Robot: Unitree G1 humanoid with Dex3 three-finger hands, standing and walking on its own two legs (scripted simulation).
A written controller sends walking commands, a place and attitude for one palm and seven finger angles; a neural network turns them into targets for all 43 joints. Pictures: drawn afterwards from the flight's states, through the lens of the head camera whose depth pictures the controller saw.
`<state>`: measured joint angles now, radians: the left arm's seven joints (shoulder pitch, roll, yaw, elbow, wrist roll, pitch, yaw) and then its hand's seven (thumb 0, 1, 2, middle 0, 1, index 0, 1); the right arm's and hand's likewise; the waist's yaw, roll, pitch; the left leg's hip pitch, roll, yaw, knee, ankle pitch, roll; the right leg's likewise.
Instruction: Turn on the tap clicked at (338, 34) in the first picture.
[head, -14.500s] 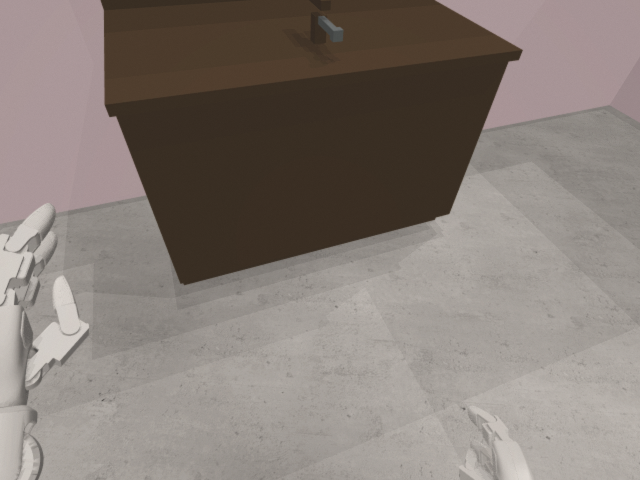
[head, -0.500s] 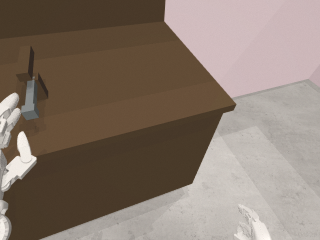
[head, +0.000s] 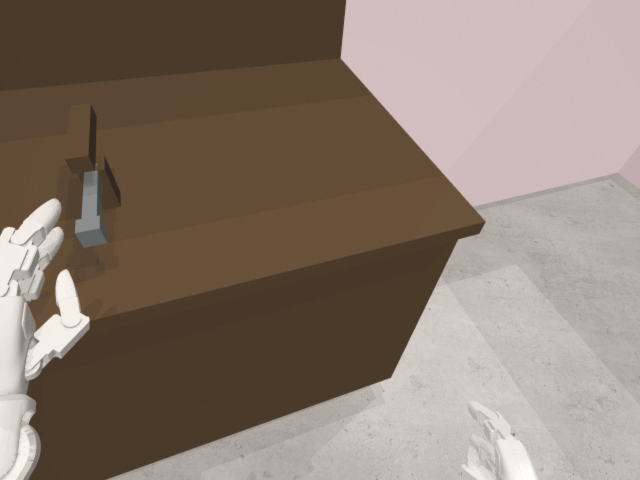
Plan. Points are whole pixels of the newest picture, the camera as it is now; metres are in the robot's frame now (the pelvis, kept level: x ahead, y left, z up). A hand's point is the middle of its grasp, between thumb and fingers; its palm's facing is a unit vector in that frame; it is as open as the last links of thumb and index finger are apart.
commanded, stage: come to a stop and stand still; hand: left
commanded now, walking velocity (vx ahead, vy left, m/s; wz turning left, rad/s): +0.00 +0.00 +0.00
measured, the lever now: (91, 231) +0.36 +0.34 +0.10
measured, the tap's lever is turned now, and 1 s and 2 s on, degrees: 0 0 0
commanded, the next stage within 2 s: look again from close up in 0.48 s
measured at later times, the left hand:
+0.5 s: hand (67, 286) +0.24 +0.28 +0.16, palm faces +0.39 -0.85 -0.34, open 7.4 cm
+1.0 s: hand (79, 292) +0.24 +0.27 +0.15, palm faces +0.41 -0.85 -0.34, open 7.4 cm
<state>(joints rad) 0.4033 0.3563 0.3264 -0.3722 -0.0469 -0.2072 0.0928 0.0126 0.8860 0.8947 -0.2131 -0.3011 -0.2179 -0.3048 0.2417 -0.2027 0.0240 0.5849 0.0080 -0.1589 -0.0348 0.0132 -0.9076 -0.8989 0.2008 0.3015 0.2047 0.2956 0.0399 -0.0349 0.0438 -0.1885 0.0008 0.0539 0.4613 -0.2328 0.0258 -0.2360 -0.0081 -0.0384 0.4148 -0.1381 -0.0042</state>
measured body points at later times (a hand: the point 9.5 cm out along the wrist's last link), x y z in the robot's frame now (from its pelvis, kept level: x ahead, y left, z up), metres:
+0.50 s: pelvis +0.02 +0.03 +0.00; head +0.04 +0.05 +0.45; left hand +0.21 +0.32 +0.18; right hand +0.21 -0.18 -0.07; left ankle +0.01 +0.10 -0.74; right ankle +0.06 -0.12 -0.74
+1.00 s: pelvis +0.02 +0.02 +0.00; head +0.04 +0.03 +0.45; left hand +0.21 +0.31 +0.17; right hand +0.21 -0.20 -0.07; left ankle +0.01 +0.10 -0.74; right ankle +0.06 -0.12 -0.74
